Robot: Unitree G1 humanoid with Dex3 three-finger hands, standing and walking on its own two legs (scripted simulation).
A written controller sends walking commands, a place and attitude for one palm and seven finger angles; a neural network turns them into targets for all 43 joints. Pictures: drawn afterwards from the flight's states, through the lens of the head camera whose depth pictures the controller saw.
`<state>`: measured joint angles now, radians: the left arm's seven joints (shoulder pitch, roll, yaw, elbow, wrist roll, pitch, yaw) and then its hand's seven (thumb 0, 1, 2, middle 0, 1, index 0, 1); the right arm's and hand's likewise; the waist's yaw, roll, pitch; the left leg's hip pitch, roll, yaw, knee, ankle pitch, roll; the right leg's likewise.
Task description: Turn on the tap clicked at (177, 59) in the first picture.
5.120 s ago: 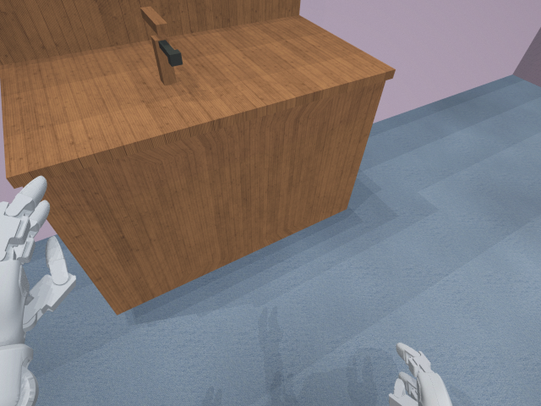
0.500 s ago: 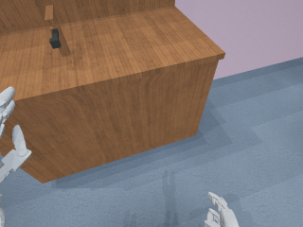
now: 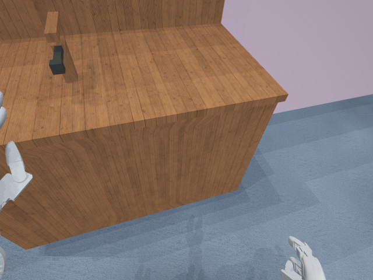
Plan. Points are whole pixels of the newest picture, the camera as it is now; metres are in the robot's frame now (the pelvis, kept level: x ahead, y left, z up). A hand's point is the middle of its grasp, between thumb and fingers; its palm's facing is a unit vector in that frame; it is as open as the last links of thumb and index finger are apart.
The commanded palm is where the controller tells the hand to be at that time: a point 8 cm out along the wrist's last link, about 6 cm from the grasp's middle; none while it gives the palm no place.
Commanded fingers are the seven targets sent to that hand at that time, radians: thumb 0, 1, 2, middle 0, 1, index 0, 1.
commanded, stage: take the last steps up to it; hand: left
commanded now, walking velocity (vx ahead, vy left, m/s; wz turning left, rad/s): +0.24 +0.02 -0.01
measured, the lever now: (57, 66) +0.56 +0.37 +0.14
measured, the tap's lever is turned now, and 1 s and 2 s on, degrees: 0 0 0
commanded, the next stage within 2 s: come to a stop and stand still in 0.64 s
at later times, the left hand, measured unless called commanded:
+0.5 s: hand (92, 141) +0.30 +0.19 +0.17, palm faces +0.41 -0.81 -0.43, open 7.4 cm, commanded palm +0.23 +0.24 +0.19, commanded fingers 0.00 0.90 0.90 -0.20 -0.30 -0.20 -0.30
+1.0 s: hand (70, 115) +0.33 +0.23 +0.20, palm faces +0.43 -0.83 -0.35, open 7.4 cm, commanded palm +0.27 +0.27 +0.19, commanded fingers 0.00 0.90 0.90 -0.20 -0.30 -0.20 -0.30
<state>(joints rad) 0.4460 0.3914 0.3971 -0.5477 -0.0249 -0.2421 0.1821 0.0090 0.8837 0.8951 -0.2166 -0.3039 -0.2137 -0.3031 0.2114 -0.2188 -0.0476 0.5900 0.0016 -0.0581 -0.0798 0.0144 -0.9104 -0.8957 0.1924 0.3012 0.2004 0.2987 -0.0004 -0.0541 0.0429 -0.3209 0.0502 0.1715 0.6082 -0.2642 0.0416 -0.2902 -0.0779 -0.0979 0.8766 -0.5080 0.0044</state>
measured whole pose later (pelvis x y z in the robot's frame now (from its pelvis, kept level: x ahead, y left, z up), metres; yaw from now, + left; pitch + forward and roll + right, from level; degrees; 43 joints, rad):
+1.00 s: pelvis +0.12 -0.02 +0.02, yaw +1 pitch -1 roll -2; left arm 0.42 0.37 0.35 -0.56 -0.03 -0.19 0.15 0.01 0.89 0.90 -0.21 -0.30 -0.21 -0.30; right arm 0.19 -0.10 0.06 0.58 -0.02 -0.09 -0.02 0.01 -0.91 -0.89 0.20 0.30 0.21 0.30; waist 0.02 -0.02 0.06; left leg -0.23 0.06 0.13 0.47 -0.21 0.03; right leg -0.35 -0.02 -0.07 0.80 -0.40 0.03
